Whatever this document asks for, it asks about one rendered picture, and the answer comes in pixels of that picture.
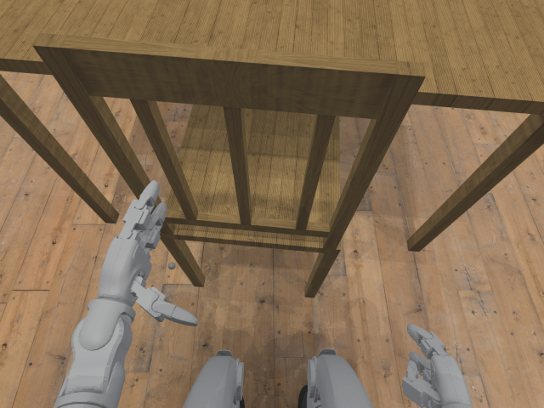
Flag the chair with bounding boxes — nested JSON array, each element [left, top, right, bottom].
[[32, 33, 426, 298]]

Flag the table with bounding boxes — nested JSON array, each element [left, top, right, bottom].
[[0, 0, 544, 252]]

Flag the robot right hand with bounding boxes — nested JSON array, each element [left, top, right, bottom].
[[402, 324, 473, 408]]

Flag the robot left hand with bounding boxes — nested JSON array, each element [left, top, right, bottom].
[[98, 180, 198, 326]]

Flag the robot left thigh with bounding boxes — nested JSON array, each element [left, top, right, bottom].
[[183, 356, 244, 408]]

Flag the robot right thigh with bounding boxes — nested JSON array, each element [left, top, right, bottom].
[[307, 354, 374, 408]]

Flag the left robot forearm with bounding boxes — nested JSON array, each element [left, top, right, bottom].
[[53, 297, 136, 408]]

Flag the robot thigh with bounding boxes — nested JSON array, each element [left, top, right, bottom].
[[183, 356, 244, 408], [307, 354, 374, 408]]

